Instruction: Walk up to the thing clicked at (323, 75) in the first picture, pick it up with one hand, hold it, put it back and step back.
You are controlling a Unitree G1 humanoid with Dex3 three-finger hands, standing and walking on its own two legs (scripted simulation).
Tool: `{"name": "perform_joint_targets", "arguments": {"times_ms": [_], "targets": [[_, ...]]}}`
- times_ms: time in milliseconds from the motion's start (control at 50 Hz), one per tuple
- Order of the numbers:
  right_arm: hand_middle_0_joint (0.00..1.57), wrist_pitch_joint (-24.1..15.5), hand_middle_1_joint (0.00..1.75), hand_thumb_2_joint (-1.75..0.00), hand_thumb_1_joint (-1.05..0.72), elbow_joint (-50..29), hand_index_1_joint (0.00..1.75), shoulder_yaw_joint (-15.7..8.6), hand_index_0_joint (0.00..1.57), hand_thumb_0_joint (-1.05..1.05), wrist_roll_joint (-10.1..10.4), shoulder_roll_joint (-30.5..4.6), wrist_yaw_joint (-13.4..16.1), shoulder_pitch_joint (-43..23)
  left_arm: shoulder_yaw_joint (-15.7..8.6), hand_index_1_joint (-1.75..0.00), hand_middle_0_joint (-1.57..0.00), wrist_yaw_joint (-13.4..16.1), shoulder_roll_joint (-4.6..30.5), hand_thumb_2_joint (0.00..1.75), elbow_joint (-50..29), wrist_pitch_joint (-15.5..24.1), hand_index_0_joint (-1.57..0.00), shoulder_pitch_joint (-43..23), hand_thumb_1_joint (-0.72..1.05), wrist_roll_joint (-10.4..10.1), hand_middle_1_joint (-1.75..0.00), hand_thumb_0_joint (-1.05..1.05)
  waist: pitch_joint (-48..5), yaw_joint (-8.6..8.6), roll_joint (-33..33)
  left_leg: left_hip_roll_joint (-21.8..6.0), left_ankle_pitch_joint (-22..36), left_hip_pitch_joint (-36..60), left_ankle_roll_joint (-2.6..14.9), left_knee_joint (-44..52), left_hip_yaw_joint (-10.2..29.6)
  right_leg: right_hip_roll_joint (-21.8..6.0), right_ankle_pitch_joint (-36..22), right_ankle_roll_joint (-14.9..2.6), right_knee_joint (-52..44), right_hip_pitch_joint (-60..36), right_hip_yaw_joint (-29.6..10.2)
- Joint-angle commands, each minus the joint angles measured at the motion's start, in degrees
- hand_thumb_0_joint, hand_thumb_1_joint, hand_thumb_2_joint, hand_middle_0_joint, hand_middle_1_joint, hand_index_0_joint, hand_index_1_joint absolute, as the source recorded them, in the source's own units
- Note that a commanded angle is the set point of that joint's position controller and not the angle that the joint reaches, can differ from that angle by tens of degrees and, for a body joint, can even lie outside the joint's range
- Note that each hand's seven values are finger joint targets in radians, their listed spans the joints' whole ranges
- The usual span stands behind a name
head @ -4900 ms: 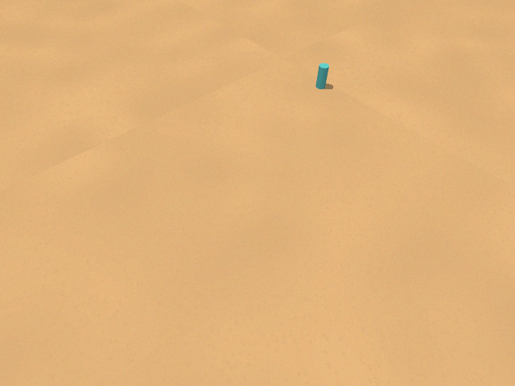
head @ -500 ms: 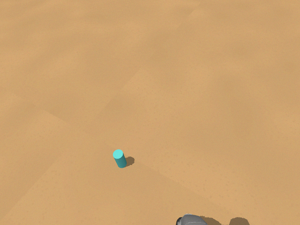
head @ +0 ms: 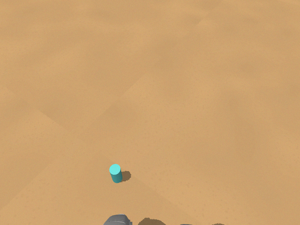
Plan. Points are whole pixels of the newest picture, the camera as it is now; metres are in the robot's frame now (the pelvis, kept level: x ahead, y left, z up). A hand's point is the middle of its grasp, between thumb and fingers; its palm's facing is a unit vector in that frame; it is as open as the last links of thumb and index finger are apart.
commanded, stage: walk up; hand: left
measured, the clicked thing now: (116, 173) +0.47 +0.21 -0.68
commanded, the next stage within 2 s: stand in 1.78 s
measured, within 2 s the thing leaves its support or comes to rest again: neither
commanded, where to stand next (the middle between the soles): +0.12 +0.00 m, yaw +0 degrees
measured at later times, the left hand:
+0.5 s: hand out of the picture +0.11 +0.25 -0.13, palm faces -0.06 -0.92 -0.39, open 7.4 cm
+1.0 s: hand out of the picture +0.13 +0.24 -0.13, palm faces -0.04 -0.95 -0.31, open 7.4 cm
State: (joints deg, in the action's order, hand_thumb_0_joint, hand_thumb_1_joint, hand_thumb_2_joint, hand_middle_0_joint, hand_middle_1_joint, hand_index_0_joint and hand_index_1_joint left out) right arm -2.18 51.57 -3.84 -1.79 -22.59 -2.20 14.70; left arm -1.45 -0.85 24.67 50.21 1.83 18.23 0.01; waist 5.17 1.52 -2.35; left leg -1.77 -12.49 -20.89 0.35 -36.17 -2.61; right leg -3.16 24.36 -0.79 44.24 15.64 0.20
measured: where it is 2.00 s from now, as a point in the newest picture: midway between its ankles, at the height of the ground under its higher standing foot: outside the picture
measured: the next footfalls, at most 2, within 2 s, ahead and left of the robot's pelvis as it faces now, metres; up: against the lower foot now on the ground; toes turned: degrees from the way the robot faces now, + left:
right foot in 0.30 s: +0.10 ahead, -0.14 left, +0.00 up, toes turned -3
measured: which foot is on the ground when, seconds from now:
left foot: down 0.00-1.00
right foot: up 0.00-0.28, down 0.30-1.00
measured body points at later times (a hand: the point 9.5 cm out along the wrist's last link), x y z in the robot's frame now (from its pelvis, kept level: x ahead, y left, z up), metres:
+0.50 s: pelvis +0.03 -0.01 +0.00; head +0.04 -0.03 +0.45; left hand +0.11 +0.30 -0.11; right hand +0.10 -0.31 -0.13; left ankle +0.07 +0.12 -0.72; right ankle +0.07 -0.13 -0.72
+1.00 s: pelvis +0.04 -0.01 +0.02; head +0.05 +0.00 +0.47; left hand +0.13 +0.29 -0.11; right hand +0.11 -0.32 -0.10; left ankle +0.07 +0.12 -0.72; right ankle +0.07 -0.13 -0.72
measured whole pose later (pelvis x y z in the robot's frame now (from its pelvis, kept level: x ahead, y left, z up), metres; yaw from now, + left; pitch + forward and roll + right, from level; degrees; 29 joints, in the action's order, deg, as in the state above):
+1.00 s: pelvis +0.04 -0.01 +0.02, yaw -1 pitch -3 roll +0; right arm -1.3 65.9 0.0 -0.6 -21.4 -0.4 6.5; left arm 0.3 -1.4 20.0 65.9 0.3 5.0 -0.1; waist 2.7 -0.1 -0.5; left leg -1.6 -10.0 -9.5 -0.7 -22.0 -1.7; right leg -1.5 9.6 0.7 21.8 9.7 1.4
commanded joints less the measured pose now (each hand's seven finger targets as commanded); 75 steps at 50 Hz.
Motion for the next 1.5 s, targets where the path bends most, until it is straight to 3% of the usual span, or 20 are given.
{"name": "perform_joint_targets", "arguments": {"times_ms": [0,40,80,140,220,260,280,300,320,340,360,380,420,460,520,560,700,820,1000,1480], "targets": [[0.2,-1.8,0.3,-0.9,-0.9,-3.9,0.3,-4.7,0.2,0.0,1.5,-17.9,1.4,4.9,-3.0,-0.3,-0.2,1.8,12.5,0.9,-2.7,0.8,-0.2,3.3,0.9,0.3,-0.3,0.0,-3.5,-2.91,12.0,-18.7,-2.1,15.3,12.46,19.2,29.0,1.4,6.0,-1.75,17.0,17.6,-4.1],[0.2,-2.1,0.3,-0.9,-0.9,-4.8,0.3,-3.2,0.2,0.0,1.1,-14.9,1.9,2.9,-3.3,-0.3,-0.2,1.6,11.5,0.9,-1.4,0.7,-0.2,2.8,0.9,-0.2,-0.3,0.0,-3.4,-1.96,12.2,-14.4,10.5,13.2,10.39,17.1,18.5,0.5,3.3,-1.64,14.6,14.4,-5.9],[0.2,-2.2,0.3,-0.9,-0.9,-5.0,0.3,-3.0,0.2,0.0,1.4,-14.9,2.1,1.5,-3.0,-0.3,-0.2,1.2,10.3,0.9,-0.5,0.4,-0.2,4.5,0.9,-0.2,-0.3,0.0,-4.8,-0.95,13.3,-13.2,14.6,12.4,10.96,15.0,13.4,0.0,0.6,-1.08,11.6,12.0,-3.5],[0.2,-1.7,0.3,-0.9,-0.9,-5.9,0.3,-2.6,0.2,0.0,1.2,-14.2,2.5,0.4,-2.7,-0.3,-0.2,1.0,8.7,0.9,-0.1,0.0,-0.2,2.7,0.9,0.1,-0.3,0.0,-5.4,-1.71,13.0,-13.2,15.8,10.6,12.0,14.2,11.0,-0.3,-2.0,0.15,4.3,8.6,-0.7],[0.2,-0.8,0.3,-0.9,-0.9,-5.8,0.3,-1.9,0.2,0.0,1.2,-14.0,2.5,-2.3,-2.9,-0.3,-0.2,1.3,7.7,0.9,1.4,0.1,-0.2,0.5,0.9,0.4,-0.3,0.0,-5.7,-1.57,12.0,-12.4,14.5,3.7,10.93,10.8,9.4,1.7,-4.5,0.15,-3.5,0.1,1.8],[0.2,0.1,0.3,-0.9,-0.9,-5.9,0.3,-1.2,0.2,0.0,1.7,-13.3,2.3,-4.9,-2.9,-0.3,-0.2,1.6,7.2,0.9,2.8,0.6,-0.2,2.2,0.9,0.6,-0.3,0.0,-7.5,0.4,10.0,-11.0,10.2,1.6,9.34,5.3,7.8,2.5,-11.3,-0.48,-14.0,-6.4,2.3],[0.2,0.3,0.3,-0.9,-0.9,-5.6,0.3,-0.2,0.2,0.0,2.3,-10.6,2.2,-4.9,-3.2,-0.3,-0.2,1.9,8.1,0.9,3.5,1.1,-0.2,2.6,0.9,0.9,-0.3,0.0,-8.0,1.53,6.6,-9.5,7.8,0.4,6.35,2.4,6.9,1.0,-14.2,-1.33,-17.7,-9.1,-0.7],[0.2,0.4,0.3,-0.9,-0.9,-5.6,0.3,0.6,0.2,0.0,2.6,-8.3,2.3,-4.1,-3.7,-0.3,-0.2,2.1,11.1,0.9,3.0,1.6,-0.2,1.0,0.9,1.5,-0.3,0.0,-8.3,0.41,-1.6,-5.7,2.3,-1.4,3.54,-3.0,4.3,-5.6,-16.5,-3.56,-21.4,-8.6,-10.7],[0.2,0.7,0.3,-0.9,-0.9,-5.0,0.3,1.2,0.2,0.0,2.6,-6.5,2.2,-2.9,-3.9,-0.3,-0.2,2.1,13.5,0.9,1.5,2.1,-0.2,-3.7,0.9,1.5,-0.3,0.0,-5.7,-1.8,-6.6,-0.6,-8.1,-4.4,0.44,-4.9,2.1,-13.6,-15.2,-7.18,-25.3,-5.7,-23.0],[0.2,1.2,0.3,-0.9,-0.9,-2.9,0.3,0.1,0.2,0.0,2.4,-9.6,2.8,-3.3,-3.8,-0.3,-0.2,1.8,15.9,0.9,1.4,1.6,-0.2,-8.0,0.9,1.1,-0.3,0.0,-4.3,-1.46,-8.1,-0.3,-18.0,2.0,1.0,-8.2,2.7,-17.5,-11.8,-12.38,-25.6,3.9,-24.0],[0.2,1.1,0.3,-0.9,-0.9,-1.2,0.3,-0.3,0.2,0.0,2.2,-10.7,2.7,-2.2,-3.3,-0.3,-0.2,1.6,14.1,0.9,0.8,1.3,-0.2,-10.4,0.9,1.0,-0.3,0.0,-3.2,-2.75,-7.1,-0.9,-15.9,7.2,1.22,-6.3,3.4,-15.3,-10.9,-11.79,-23.9,8.0,-21.4],[0.2,0.7,0.3,-0.9,-0.9,0.1,0.3,-0.1,0.2,0.0,2.2,-10.6,2.5,-1.3,-2.6,-0.3,-0.2,1.4,11.9,0.9,0.9,1.0,-0.2,-11.9,0.9,0.7,-0.3,0.0,-2.6,-3.84,-6.4,-1.2,-12.7,9.1,1.65,-0.3,3.5,-11.7,-9.4,-8.53,-23.1,9.1,-15.5],[0.2,0.1,0.3,-0.9,-0.9,1.8,0.3,0.0,0.2,0.0,2.6,-11.1,2.2,-2.7,-1.9,-0.3,-0.2,1.4,9.3,0.9,1.5,1.0,-0.2,-12.4,0.9,0.3,-0.3,0.0,-5.3,-3.46,-5.1,-3.3,1.1,11.1,2.34,6.7,5.5,-6.6,-14.5,-3.34,-19.4,4.7,-8.3],[0.2,-0.2,0.3,-0.9,-0.9,1.8,0.3,0.3,0.2,0.0,2.0,-11.6,2.3,-5.6,-1.6,-0.3,-0.2,1.2,9.0,0.9,3.0,0.9,-0.2,-11.0,0.9,0.2,-0.3,0.0,-7.5,-1.76,-4.1,-5.2,1.4,10.8,3.2,9.5,8.4,-4.1,-14.6,-2.13,-18.6,1.8,-7.1],[0.2,0.1,0.3,-0.9,-0.9,4.0,0.3,1.0,0.2,0.0,1.7,-10.9,1.8,-6.8,-1.8,-0.3,-0.2,0.9,9.4,0.9,4.5,0.5,-0.2,-12.7,0.9,0.3,-0.3,0.0,-4.0,-1.35,-4.4,-3.4,-7.2,7.0,2.23,10.9,6.7,-5.3,1.5,-2.27,-24.9,1.2,-9.4],[0.2,0.1,0.3,-0.9,-0.9,5.4,0.3,1.1,0.2,0.0,1.5,-11.3,1.7,-7.1,-1.7,-0.3,-0.2,0.8,9.3,0.9,5.1,0.2,-0.2,-14.1,0.9,0.3,-0.3,0.0,-2.6,-1.76,-1.7,-3.6,-9.3,7.7,1.95,13.9,7.5,-4.9,4.5,-2.21,-25.7,3.2,-9.1],[0.2,-1.1,0.3,-0.9,-0.9,8.3,0.3,1.8,0.2,0.0,1.2,-11.2,2.0,-9.6,-1.2,-0.3,-0.2,0.5,7.8,0.9,8.3,0.3,-0.2,-14.5,0.9,-0.1,-0.3,0.0,-5.8,-0.54,4.8,-6.1,-3.7,6.3,1.74,19.6,9.2,-3.3,-12.0,-1.54,-22.9,-6.7,-4.9],[0.2,-1.0,0.3,-0.9,-0.9,9.9,0.3,1.8,0.2,0.0,1.4,-10.9,2.3,-10.4,-0.8,-0.3,-0.2,0.5,7.5,0.9,10.6,0.2,-0.2,-15.8,0.9,-0.1,-0.3,0.0,-7.3,-1.02,4.4,-6.1,3.8,10.0,1.52,18.8,7.5,-4.0,-17.3,-1.03,-25.1,-8.4,-4.6],[0.2,-0.4,0.3,-0.9,-0.9,11.1,0.3,1.7,0.2,0.0,1.5,-10.8,2.3,-11.6,-0.6,-0.3,-0.2,0.5,7.4,0.9,12.9,0.0,-0.2,-16.4,0.9,0.2,-0.3,0.0,-6.2,-1.51,3.0,-5.8,0.2,10.8,1.48,20.2,7.6,-4.1,-15.1,-0.43,-27.6,-7.7,-4.3],[0.2,0.1,0.3,-0.9,-0.9,11.5,0.3,1.5,0.2,0.0,1.5,-9.6,2.5,-13.1,-1.3,-0.3,-0.2,1.1,6.9,0.9,13.5,-0.1,-0.2,-16.1,0.9,0.5,-0.3,0.0,-8.0,-1.3,2.2,-5.7,10.8,14.5,0.87,19.7,6.5,-4.6,-22.0,0.32,-28.5,-10.7,-2.9]]}}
